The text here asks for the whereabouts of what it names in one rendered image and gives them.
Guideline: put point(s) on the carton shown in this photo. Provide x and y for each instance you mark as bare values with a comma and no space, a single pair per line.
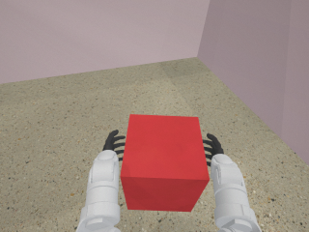
164,164

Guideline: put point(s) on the left robot forearm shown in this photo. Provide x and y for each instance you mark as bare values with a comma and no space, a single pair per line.
101,205

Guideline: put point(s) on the right robot forearm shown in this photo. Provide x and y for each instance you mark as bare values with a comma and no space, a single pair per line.
231,199

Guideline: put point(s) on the robot left hand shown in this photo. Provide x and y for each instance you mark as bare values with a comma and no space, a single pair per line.
109,143

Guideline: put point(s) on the robot right hand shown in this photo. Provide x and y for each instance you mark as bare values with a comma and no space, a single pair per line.
215,147

